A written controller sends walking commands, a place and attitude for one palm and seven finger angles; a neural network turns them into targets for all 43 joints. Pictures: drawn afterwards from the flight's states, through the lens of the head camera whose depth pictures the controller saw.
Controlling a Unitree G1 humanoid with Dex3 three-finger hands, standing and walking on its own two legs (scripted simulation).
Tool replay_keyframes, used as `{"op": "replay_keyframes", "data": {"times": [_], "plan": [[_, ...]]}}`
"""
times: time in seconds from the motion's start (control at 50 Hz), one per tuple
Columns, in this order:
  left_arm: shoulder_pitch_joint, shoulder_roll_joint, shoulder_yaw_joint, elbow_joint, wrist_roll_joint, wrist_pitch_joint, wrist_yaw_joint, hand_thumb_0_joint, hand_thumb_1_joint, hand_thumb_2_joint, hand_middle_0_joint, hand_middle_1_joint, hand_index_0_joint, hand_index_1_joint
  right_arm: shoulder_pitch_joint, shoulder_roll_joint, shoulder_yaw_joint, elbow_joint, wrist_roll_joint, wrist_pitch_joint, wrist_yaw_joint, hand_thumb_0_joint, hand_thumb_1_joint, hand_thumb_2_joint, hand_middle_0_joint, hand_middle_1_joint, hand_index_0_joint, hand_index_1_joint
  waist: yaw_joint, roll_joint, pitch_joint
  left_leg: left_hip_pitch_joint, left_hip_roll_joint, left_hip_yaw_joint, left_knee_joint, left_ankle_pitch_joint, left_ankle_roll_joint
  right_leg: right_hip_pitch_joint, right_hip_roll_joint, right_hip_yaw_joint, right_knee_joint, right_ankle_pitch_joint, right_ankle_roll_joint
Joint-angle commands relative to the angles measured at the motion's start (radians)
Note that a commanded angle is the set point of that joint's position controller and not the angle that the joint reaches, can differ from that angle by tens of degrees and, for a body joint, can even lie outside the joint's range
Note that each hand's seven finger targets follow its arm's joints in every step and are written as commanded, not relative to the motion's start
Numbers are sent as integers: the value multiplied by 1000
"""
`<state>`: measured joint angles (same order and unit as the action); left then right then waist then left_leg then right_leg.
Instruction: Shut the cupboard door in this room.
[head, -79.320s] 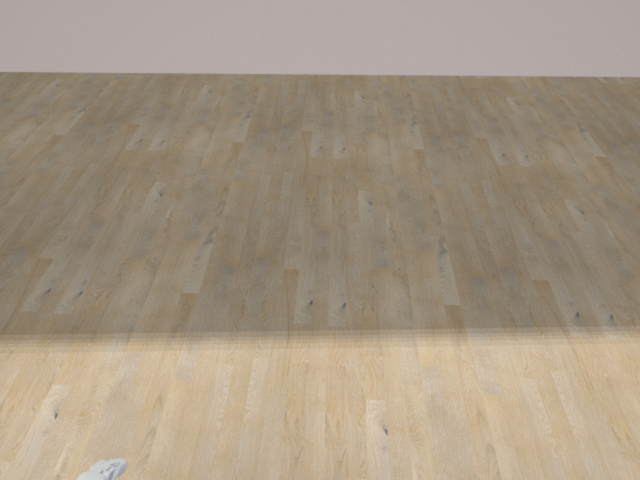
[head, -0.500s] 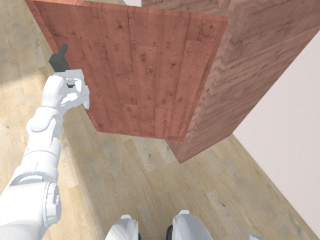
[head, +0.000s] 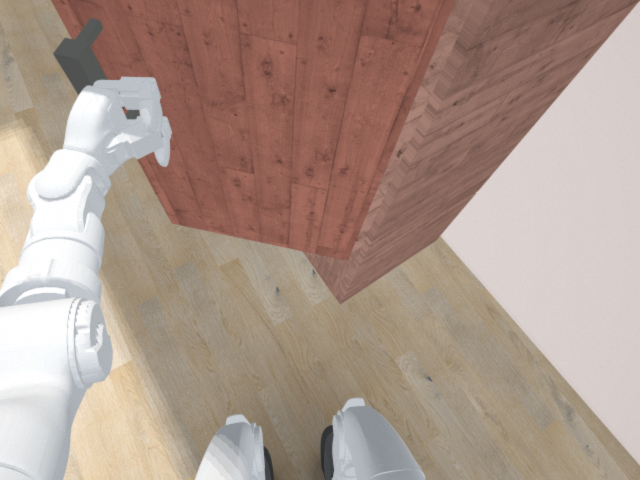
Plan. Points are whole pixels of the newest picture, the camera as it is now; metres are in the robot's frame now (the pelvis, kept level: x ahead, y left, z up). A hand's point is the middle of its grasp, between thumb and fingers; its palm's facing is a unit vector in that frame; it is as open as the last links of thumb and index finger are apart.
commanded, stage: push the door shut along its arc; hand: left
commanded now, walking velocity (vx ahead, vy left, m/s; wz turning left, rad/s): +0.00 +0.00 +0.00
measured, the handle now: (108, 88) +0.58 +0.21 +0.07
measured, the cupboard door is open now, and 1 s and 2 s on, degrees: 45 30 29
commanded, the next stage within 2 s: pull the fist back off the door in 0.82 s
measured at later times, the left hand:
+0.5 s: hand (191, 103) +0.55 +0.11 +0.08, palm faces -0.38 -0.93 -0.01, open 3.0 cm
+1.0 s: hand (224, 71) +0.59 +0.07 +0.09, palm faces -0.27 -0.96 +0.09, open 3.4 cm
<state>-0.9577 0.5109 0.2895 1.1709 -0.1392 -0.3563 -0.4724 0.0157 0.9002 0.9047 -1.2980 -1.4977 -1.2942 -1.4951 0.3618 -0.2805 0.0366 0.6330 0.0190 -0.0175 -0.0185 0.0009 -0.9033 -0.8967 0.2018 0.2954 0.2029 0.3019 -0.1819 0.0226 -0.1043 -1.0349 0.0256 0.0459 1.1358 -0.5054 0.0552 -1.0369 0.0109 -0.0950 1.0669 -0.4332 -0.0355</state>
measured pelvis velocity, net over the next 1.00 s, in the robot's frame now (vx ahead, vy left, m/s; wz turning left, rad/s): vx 0.00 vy -0.01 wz -0.01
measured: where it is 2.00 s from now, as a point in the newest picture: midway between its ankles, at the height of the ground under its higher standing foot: outside the picture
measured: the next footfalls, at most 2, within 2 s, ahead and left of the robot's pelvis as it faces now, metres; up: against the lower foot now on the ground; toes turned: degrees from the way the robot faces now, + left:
none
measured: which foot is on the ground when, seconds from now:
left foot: down 0.00-1.00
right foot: down 0.00-1.00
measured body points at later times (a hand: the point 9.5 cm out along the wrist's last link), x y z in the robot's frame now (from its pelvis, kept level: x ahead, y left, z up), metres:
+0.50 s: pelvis +0.01 +0.00 -0.01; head +0.17 +0.02 +0.41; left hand +0.56 +0.16 +0.09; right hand -0.01 -0.27 -0.11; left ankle +0.01 +0.08 -0.65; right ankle +0.04 -0.11 -0.65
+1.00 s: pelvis +0.00 -0.01 -0.03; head +0.19 +0.00 +0.38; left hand +0.60 +0.13 +0.09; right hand -0.02 -0.28 -0.12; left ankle +0.01 +0.08 -0.65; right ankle +0.04 -0.11 -0.65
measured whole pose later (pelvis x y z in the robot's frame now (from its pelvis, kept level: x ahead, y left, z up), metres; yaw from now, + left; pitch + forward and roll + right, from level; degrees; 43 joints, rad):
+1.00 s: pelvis +0.00 -0.01 -0.03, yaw -1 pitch +30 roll -4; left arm -1.35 0.55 0.30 1.31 -0.08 -0.19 -0.33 0.04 0.98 0.99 -1.30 -1.50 -1.29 -1.49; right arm 0.39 -0.28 0.04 0.66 -0.04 -0.08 -0.01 0.00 -0.90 -0.90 0.20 0.30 0.20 0.30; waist -0.27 0.06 -0.11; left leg -1.23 0.05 0.02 1.26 -0.55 0.04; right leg -1.22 0.03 -0.12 1.17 -0.47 -0.06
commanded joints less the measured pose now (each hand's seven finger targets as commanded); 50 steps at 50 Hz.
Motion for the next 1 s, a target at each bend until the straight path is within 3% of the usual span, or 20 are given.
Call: {"op": "replay_keyframes", "data": {"times": [0.0,0.06,0.08,0.12,0.26,0.3,0.32,0.38,0.42,0.5,0.56,0.58,0.64,0.72,0.82,0.9,0.92,0.94,0.96,0.98], "plan": [[-521,223,34,-207,-8,-46,-7,0,900,900,-1300,-1500,-1300,-1500,175,-197,-70,-49,-2,-23,-11,0,-900,-900,200,300,200,300,-36,129,-532,415,-1,-135,-108,410,-20,164,26,70,-109,255,-1],[-532,195,20,-220,-16,-42,-14,0,900,900,-1300,-1500,-1300,-1500,183,-192,-70,-53,-3,-24,-9,0,-900,-900,200,300,200,300,-36,164,-556,457,-2,-136,-97,477,-21,143,30,63,-99,286,-5],[-541,224,32,-213,-5,-37,-13,0,900,900,-1300,-1500,-1300,-1500,185,-197,-70,-44,-6,-19,-9,0,-900,-900,200,300,200,300,-37,151,-558,463,6,-145,-98,473,-26,139,30,61,-100,279,-2],[-538,189,4,-177,0,-19,-12,0,900,900,-1300,-1500,-1300,-1500,188,-195,-68,-45,-7,-17,-7,0,-900,-900,200,300,200,300,-46,151,-506,440,5,-146,-105,439,-26,113,30,57,-108,247,-1],[-590,250,52,-174,11,-14,-5,0,900,900,-1300,-1500,-1300,-1500,213,-198,-67,-50,-13,-15,-10,0,-900,-900,200,300,200,300,-50,136,-549,414,0,-137,-82,478,-21,151,37,57,-86,298,-6],[-582,227,34,-183,19,-9,-10,0,900,900,-1300,-1500,-1300,-1500,214,-197,-71,-47,-18,-17,-6,0,-900,-900,200,300,200,300,-44,162,-577,456,5,-145,-79,515,-26,136,36,58,-86,311,-3],[-564,232,37,-164,23,0,-12,0,900,900,-1300,-1500,-1300,-1500,214,-199,-72,-46,-19,-14,-5,0,-900,-900,200,300,200,300,-47,136,-563,440,4,-140,-78,500,-24,143,37,56,-90,308,-2],[-606,226,23,-163,23,6,-20,0,900,900,-1300,-1500,-1300,-1500,217,-198,-70,-39,-18,-14,-10,0,-900,-900,200,300,200,300,-59,144,-554,433,5,-138,-69,506,-22,130,39,56,-87,317,-2],[-652,206,-6,-139,26,17,-23,0,900,900,-1300,-1500,-1300,-1500,223,-199,-70,-28,-18,-15,-14,0,-900,-900,200,300,200,300,-87,117,-505,398,4,-136,-65,452,-17,111,41,57,-97,289,1],[-748,157,-55,-151,25,17,-29,0,900,900,-1300,-1500,-1300,-1500,230,-201,-74,-2,-22,-30,-17,0,-900,-900,200,300,200,300,-109,187,-544,477,9,-157,-49,479,-20,23,40,50,-88,261,-4],[-800,114,-88,-135,16,31,-39,0,900,900,-1300,-1500,-1300,-1500,233,-200,-70,10,-25,-40,-23,0,-900,-900,200,300,200,300,-133,187,-550,468,4,-156,-32,484,-12,1,44,43,-78,262,-9],[-822,139,-78,-122,21,36,-39,0,900,900,-1300,-1500,-1300,-1500,232,-204,-69,22,-29,-42,-23,0,-900,-900,200,300,200,300,-133,188,-547,464,6,-161,-30,478,-16,-1,43,44,-78,257,-8],[-856,126,-95,-93,30,56,-38,0,900,900,-1300,-1500,-1300,-1500,232,-203,-65,31,-31,-51,-26,0,-900,-900,200,300,200,300,-152,184,-533,415,2,-151,-13,436,-9,-13,45,46,-75,238,-8],[-896,110,-113,-112,39,62,-39,0,900,900,-1300,-1500,-1300,-1500,230,-203,-68,41,-37,-62,-22,0,-900,-900,200,300,200,300,-149,239,-592,467,2,-160,7,488,-13,-46,49,40,-53,248,-14],[-935,149,-95,-67,52,93,-37,0,900,900,-1300,-1500,-1300,-1500,235,-204,-61,45,-38,-67,-24,0,-900,-900,200,300,200,300,-168,190,-573,364,-5,-141,26,429,-3,-7,53,45,-48,248,-11],[-979,170,-93,-83,67,92,-31,0,900,900,-1300,-1500,-1300,-1500,242,-203,-60,49,-41,-72,-22,0,-900,-900,200,300,200,300,-170,229,-618,369,-5,-137,45,455,-3,-10,55,47,-29,266,-13],[-915,221,144,-54,-10,119,168,0,900,900,-1300,-1500,-1300,-1500,304,-179,-44,1,-53,-75,-5,0,-900,-900,200,300,200,300,-105,255,-624,308,9,-147,17,453,-18,41,38,58,-42,281,-11],[-868,166,91,-47,16,128,263,0,900,900,-1300,-1500,-1300,-1500,298,-172,-41,-6,-60,-75,19,0,-900,-900,200,300,200,300,-113,244,-617,296,12,-145,3,456,-25,64,36,59,-43,290,-2],[-833,126,116,-43,19,115,344,0,900,900,-1300,-1500,-1300,-1500,320,-168,-49,-11,-71,-70,37,0,-900,-900,200,300,200,300,-114,177,-619,296,11,-153,-2,473,-23,76,37,50,-39,302,5],[-814,93,113,-76,42,90,426,0,900,900,-1300,-1500,-1300,-1500,326,-162,-53,-23,-85,-65,55,0,-900,-900,200,300,200,300,-105,181,-629,290,10,-146,-6,486,-28,91,32,51,-39,326,11]]}}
